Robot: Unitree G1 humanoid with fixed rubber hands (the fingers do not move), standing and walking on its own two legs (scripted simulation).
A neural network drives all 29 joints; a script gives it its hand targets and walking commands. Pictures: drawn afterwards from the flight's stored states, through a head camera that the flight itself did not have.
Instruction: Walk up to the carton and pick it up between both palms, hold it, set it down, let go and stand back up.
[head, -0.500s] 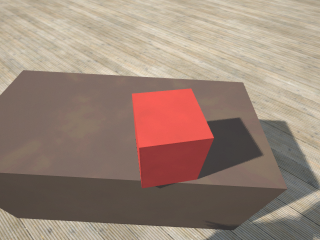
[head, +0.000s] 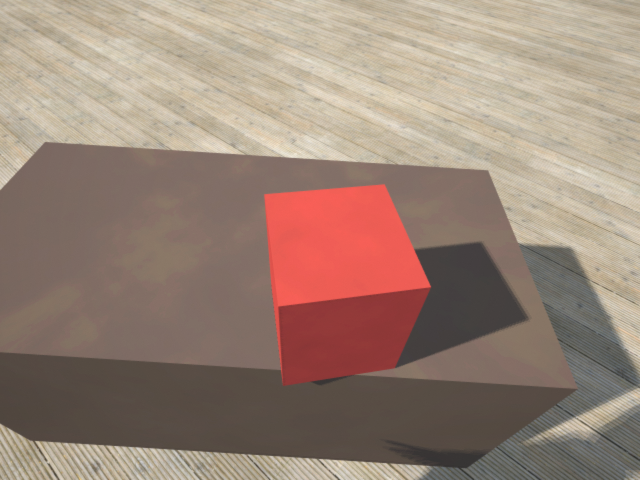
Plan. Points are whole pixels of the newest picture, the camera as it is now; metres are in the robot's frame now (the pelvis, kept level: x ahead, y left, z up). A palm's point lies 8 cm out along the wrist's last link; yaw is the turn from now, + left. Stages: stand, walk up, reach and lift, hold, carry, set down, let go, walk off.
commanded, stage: stand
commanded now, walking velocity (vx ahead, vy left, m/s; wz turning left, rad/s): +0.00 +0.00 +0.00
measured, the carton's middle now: (333, 286) +0.43 -0.03 -0.06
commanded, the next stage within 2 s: none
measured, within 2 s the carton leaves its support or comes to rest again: neither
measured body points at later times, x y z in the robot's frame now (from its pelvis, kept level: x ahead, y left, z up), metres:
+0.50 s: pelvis +0.01 +0.01 +0.00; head +0.01 +0.01 +0.45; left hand +0.09 +0.31 -0.13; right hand +0.08 -0.30 -0.12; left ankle -0.01 +0.11 -0.75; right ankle +0.00 -0.12 -0.75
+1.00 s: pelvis +0.01 +0.00 +0.00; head +0.02 +0.01 +0.45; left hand +0.09 +0.31 -0.13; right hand +0.08 -0.30 -0.12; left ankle -0.01 +0.11 -0.75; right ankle +0.00 -0.12 -0.75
